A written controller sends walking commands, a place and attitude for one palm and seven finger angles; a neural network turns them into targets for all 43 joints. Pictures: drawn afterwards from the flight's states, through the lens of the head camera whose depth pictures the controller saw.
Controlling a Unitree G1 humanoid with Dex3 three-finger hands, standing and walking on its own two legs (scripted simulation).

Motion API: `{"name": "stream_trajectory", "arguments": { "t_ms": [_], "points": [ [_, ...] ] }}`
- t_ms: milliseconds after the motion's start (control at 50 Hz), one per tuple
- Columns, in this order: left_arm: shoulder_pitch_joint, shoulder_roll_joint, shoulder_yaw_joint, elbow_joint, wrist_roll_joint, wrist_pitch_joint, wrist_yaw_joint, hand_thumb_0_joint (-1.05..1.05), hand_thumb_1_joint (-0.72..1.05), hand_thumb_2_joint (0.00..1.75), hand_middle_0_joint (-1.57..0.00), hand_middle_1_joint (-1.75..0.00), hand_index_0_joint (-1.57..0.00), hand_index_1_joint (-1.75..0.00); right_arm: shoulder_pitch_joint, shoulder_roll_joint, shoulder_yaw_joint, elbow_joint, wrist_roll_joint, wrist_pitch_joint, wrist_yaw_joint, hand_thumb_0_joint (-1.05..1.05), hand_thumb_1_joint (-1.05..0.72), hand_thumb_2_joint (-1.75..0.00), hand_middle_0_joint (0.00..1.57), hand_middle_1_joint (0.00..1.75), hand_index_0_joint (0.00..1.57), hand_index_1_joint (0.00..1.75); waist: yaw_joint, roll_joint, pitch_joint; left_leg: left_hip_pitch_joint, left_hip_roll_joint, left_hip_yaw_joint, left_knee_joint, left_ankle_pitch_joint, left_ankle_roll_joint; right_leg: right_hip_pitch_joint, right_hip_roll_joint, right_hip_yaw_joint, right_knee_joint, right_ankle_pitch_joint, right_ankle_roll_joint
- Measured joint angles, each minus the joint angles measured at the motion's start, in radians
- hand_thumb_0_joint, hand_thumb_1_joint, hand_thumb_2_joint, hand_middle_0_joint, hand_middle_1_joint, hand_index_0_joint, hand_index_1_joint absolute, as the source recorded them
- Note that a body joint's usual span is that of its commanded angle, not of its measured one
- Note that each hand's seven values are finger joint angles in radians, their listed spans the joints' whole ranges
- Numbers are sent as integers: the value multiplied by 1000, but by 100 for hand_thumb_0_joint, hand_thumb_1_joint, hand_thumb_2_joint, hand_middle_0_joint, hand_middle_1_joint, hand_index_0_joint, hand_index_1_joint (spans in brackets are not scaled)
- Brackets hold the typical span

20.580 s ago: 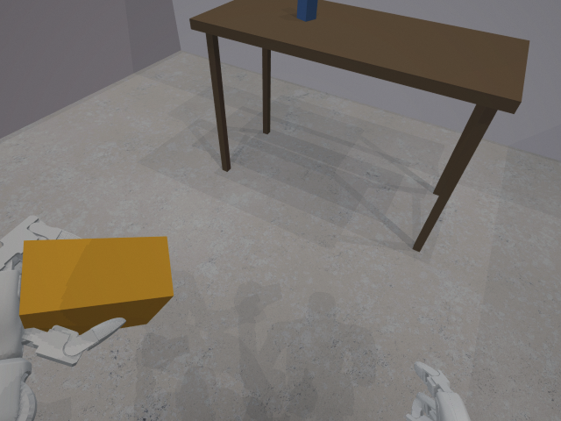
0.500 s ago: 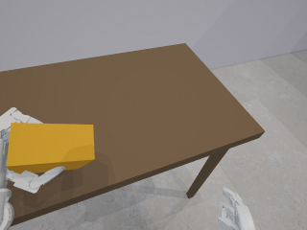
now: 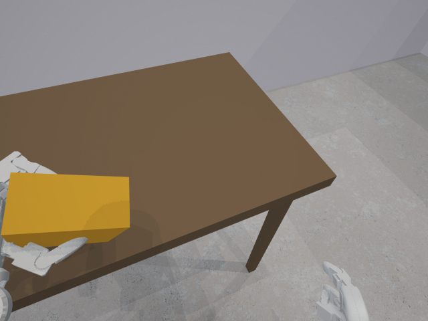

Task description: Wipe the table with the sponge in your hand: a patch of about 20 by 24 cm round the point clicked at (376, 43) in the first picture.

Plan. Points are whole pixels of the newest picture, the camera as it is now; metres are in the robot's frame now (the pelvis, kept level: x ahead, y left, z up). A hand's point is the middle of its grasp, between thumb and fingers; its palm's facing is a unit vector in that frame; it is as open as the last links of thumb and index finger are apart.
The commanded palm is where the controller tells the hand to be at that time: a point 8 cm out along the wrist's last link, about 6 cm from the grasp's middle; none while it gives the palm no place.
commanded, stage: come to a stop and stand still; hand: left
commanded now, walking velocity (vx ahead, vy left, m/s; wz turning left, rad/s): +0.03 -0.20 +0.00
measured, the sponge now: (86, 213) +0.23 +0.20 +0.14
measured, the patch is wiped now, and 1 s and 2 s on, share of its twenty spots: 0.00 0.00 0.00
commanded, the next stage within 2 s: look again from close up in 1.14 s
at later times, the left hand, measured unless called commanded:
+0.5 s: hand out of the picture +0.24 +0.30 +0.18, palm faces +0.45 -0.79 -0.42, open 10.4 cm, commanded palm +0.16 +0.30 +0.18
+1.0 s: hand out of the picture +0.20 +0.34 +0.16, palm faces +0.39 -0.86 -0.34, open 10.4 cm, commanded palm +0.14 +0.37 +0.18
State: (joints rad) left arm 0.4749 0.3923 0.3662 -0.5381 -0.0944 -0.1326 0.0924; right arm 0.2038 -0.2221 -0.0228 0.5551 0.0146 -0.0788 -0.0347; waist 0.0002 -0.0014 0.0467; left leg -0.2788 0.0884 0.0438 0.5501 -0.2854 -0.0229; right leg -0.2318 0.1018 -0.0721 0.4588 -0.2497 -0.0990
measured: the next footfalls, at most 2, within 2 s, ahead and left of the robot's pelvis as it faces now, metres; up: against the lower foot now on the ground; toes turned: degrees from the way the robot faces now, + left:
none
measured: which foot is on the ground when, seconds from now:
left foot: down 0.00-1.00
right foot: down 0.00-1.00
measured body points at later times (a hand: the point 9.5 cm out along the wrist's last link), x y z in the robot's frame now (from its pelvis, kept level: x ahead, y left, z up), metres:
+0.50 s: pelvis -0.01 +0.03 +0.01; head +0.04 +0.03 +0.45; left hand +0.21 +0.34 +0.20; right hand +0.19 -0.20 -0.07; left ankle +0.00 +0.14 -0.73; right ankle +0.00 -0.06 -0.73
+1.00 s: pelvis -0.02 +0.09 +0.00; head +0.00 +0.12 +0.45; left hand +0.17 +0.39 +0.18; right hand +0.16 -0.11 -0.06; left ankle +0.00 +0.14 -0.73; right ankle +0.00 -0.05 -0.73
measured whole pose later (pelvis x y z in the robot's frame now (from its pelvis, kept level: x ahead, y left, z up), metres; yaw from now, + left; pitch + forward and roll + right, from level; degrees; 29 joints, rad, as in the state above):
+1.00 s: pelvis -0.02 +0.09 +0.00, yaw +0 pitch -2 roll -1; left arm 0.37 0.36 0.34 -0.44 -0.02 -0.23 0.10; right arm 0.21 -0.16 0.04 0.58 -0.01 -0.16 -0.01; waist 0.03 -0.05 0.06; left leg -0.22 -0.04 0.10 0.46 -0.22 0.09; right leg -0.20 -0.03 -0.02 0.42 -0.20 0.02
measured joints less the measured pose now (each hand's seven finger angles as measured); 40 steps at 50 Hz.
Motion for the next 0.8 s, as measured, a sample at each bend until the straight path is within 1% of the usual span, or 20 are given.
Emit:
{"name": "stream_trajectory", "arguments": {
  "t_ms": [40,100,160,200,260,320,340,360,380,400,420,460,480,540,600,640,720,800],
  "points": [
    [4,1,-1,-6,-2,3,2,-1,-53,103,-67,-135,-71,-134,3,-4,-4,5,2,5,-2,1,-90,-90,20,30,20,30,-5,-2,0,-4,3,-5,13,-9,5,0,3,-5,8,-9,-5],
    [11,6,3,-13,-4,4,5,-1,-53,103,-67,-135,-71,-134,5,-4,-6,13,2,11,-5,1,-90,-90,20,30,20,30,-8,-11,3,3,4,-7,13,-13,-3,1,4,-6,19,-20,-7],
    [14,9,8,-11,1,-3,12,-1,-53,103,-67,-135,-71,-134,1,-5,-3,18,3,15,-6,1,-90,-90,20,30,20,30,-11,-13,10,18,3,-8,-1,-11,-10,14,3,-6,13,-22,-3],
    [15,6,8,-3,6,-8,18,-1,-53,103,-67,-135,-71,-134,-4,-5,-2,20,4,17,-4,1,-90,-90,20,30,20,30,-13,-8,15,28,1,-9,-10,-6,-6,27,2,-7,-2,-16,1],
    [19,2,5,13,13,-12,27,-1,-53,103,-67,-135,-71,-134,-16,-4,6,23,7,22,0,1,-90,-90,20,30,20,30,-14,-1,20,41,-7,-10,-27,6,5,45,-4,-6,-24,-6,7],
    [21,-6,-4,22,17,-9,30,-1,-53,103,-67,-135,-71,-134,-24,-1,11,22,8,23,3,1,-90,-90,20,30,20,30,-7,6,21,55,-14,-9,-50,11,1,56,-10,-5,-41,2,13],
    [22,-9,-8,22,19,-8,31,-1,-53,103,-67,-135,-71,-134,-27,0,14,23,8,23,3,1,-90,-90,20,30,20,30,-3,7,22,59,-16,-8,-56,13,-1,58,-12,-4,-44,4,15],
    [-27,19,1,36,54,-4,5,-1,-53,103,-67,-135,-71,-134,-17,7,2,22,0,2,-1,1,-90,-90,20,30,20,30,23,5,29,55,-14,0,-53,19,-4,59,-13,-2,-52,10,21],
    [-100,62,21,81,73,-30,-18,-1,-53,103,-67,-135,-71,-134,-10,15,-4,29,-10,-18,-5,1,-90,-90,20,30,20,30,49,-5,33,45,-20,3,-51,44,7,52,-17,0,-56,17,21],
    [-164,89,43,137,76,-57,-26,-1,-53,103,-67,-134,-71,-134,-11,19,-2,33,-12,-27,-3,1,-90,-90,20,30,20,30,67,-13,36,40,-24,8,-56,57,15,43,-22,4,-55,24,21],
    [-204,97,66,177,70,-70,-24,-1,-53,103,-67,-134,-71,-134,-16,17,4,32,-11,-34,4,1,-90,-90,20,30,20,30,73,-16,39,41,-28,11,-65,58,19,36,-25,10,-53,29,24],
    [-218,69,85,204,49,-73,-1,-1,-53,103,-67,-135,-71,-134,-28,6,11,21,-4,-48,24,1,-90,-90,20,30,20,30,62,-7,38,50,-37,23,-89,48,16,20,-35,21,-36,29,38],
    [-203,44,79,194,44,-69,9,-1,-53,103,-67,-135,-71,-134,-32,2,11,14,-3,-52,33,1,-90,-90,20,30,20,30,53,-2,37,48,-44,28,-89,46,18,14,-42,26,-26,26,44],
    [-113,-22,11,127,44,-66,17,-1,-53,103,-67,-135,-71,-134,-36,-2,11,5,-5,-59,43,1,-90,-90,21,30,20,30,29,6,27,46,-62,41,-78,44,37,9,-60,38,-14,23,59],
    [-28,-39,-53,83,46,-70,2,-1,-53,103,-67,-135,-71,-134,-23,10,19,5,-10,-54,29,1,-90,-90,21,30,20,30,12,-6,11,48,-77,42,-76,44,53,14,-75,40,-14,24,73],
    [-7,-30,-64,79,47,-72,-5,-1,-53,103,-67,-135,-71,-134,-9,20,26,7,-12,-53,16,1,-90,-90,21,30,20,30,14,-20,5,49,-84,41,-78,46,62,19,-82,39,-19,28,80],
    [-46,-2,-28,103,51,-74,4,-1,-53,103,-67,-134,-71,-134,13,34,40,14,-14,-59,1,1,-90,-90,20,30,20,30,30,-43,9,50,-99,39,-81,54,78,24,-97,36,-25,37,94],
    [-106,-15,6,116,58,-79,21,-2,-53,103,-67,-134,-71,-134,20,39,52,27,-15,-76,7,1,-90,-90,21,30,20,30,45,-51,14,53,-113,42,-81,58,94,27,-111,39,-24,41,108]
  ]
}}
